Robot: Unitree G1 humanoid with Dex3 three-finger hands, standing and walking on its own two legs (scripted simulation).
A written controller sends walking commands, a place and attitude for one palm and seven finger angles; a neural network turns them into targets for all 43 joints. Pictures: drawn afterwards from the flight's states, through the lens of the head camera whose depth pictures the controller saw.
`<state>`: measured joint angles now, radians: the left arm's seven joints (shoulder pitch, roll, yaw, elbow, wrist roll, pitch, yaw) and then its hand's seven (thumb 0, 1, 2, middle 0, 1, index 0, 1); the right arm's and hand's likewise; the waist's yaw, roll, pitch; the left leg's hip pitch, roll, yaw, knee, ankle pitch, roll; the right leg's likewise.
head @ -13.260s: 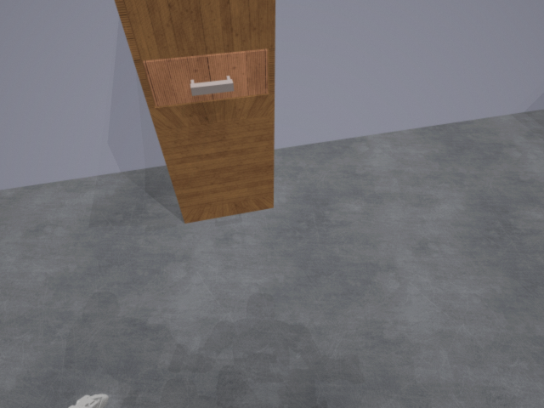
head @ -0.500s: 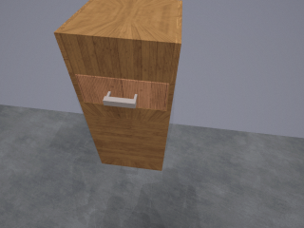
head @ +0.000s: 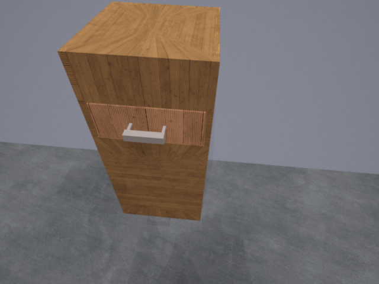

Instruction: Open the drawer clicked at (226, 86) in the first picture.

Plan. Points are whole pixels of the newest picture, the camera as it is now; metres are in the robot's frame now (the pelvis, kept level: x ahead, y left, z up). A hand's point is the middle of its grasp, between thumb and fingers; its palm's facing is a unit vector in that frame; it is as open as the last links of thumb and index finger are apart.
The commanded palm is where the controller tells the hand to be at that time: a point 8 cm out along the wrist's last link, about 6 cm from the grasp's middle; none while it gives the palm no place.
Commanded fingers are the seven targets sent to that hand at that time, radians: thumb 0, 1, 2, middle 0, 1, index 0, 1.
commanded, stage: come to a stop and stand still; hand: left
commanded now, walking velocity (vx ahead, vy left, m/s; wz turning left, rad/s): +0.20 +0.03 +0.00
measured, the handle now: (145, 132) +0.58 +0.19 -0.06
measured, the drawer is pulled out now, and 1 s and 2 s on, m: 0.00 0.00 0.00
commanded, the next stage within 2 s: look again from close up in 1.22 s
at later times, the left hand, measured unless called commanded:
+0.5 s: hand out of the picture +0.09 +0.20 -0.17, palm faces +0.03 -0.97 -0.25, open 7.3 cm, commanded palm none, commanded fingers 0.00 0.90 0.90 -0.20 -0.30 -0.20 -0.30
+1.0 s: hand out of the picture -0.01 +0.18 -0.17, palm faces +0.04 -0.98 -0.20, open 7.3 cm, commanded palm none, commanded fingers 0.00 0.90 0.90 -0.20 -0.30 -0.20 -0.30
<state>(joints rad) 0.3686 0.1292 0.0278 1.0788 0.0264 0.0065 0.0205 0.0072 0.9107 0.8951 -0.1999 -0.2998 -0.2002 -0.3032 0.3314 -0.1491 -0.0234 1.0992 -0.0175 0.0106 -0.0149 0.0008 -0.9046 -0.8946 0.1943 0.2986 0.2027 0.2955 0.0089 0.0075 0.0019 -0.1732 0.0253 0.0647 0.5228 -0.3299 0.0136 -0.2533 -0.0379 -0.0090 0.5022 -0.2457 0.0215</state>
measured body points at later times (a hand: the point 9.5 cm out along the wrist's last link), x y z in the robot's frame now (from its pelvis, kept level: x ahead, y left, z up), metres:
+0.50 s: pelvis +0.04 +0.01 +0.00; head +0.08 +0.00 +0.44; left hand +0.09 +0.25 -0.15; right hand +0.04 -0.22 -0.17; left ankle -0.03 +0.11 -0.73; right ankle +0.03 -0.14 -0.74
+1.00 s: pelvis +0.00 +0.00 +0.01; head -0.01 +0.00 +0.46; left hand -0.01 +0.23 -0.15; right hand +0.00 -0.22 -0.15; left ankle -0.03 +0.11 -0.74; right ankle +0.03 -0.14 -0.74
